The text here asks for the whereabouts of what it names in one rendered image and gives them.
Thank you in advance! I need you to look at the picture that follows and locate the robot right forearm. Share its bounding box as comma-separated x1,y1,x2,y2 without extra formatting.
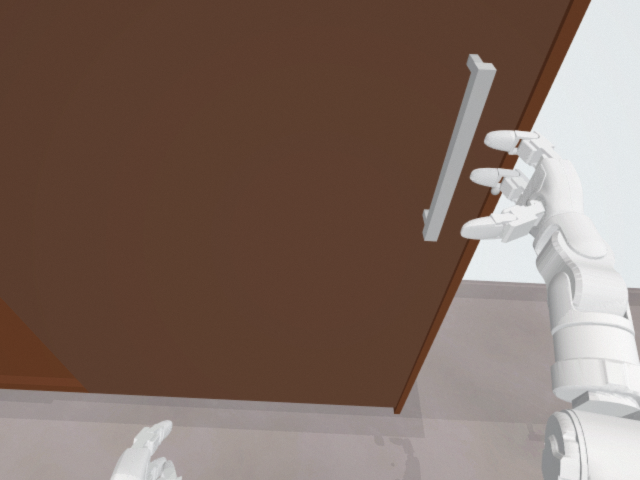
533,213,640,421

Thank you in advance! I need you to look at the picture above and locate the right robot upper arm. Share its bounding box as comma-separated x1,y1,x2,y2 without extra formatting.
541,409,640,480

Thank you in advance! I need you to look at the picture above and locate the handle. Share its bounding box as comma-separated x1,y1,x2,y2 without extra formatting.
422,54,497,241

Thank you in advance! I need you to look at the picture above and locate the left robot hand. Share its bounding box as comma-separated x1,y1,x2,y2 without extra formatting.
110,420,182,480

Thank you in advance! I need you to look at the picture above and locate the right robot hand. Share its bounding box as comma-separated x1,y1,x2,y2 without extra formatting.
461,130,584,243

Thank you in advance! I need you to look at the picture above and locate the wardrobe door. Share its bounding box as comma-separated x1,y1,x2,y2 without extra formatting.
0,0,570,408
0,297,76,379

